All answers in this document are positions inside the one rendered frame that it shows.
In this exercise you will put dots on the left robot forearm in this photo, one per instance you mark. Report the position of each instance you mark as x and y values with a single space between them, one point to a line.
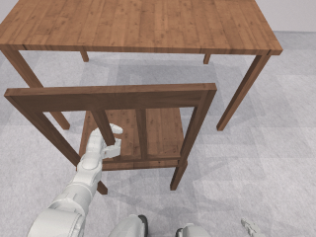
79 192

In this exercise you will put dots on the robot right shin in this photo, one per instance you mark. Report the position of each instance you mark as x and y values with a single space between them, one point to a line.
189 224

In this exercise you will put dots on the left robot hand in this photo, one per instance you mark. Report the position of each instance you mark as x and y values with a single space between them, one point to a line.
96 143

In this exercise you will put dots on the robot left upper arm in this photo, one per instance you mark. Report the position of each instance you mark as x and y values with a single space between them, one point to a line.
59 223

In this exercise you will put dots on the right robot hand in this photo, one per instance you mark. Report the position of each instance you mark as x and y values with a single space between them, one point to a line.
252 228

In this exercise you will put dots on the table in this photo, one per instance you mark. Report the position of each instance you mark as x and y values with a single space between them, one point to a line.
235 27

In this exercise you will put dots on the chair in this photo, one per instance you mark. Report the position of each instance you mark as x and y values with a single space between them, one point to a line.
152 133

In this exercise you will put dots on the left robot thigh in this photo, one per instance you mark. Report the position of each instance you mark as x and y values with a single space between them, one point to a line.
129 227

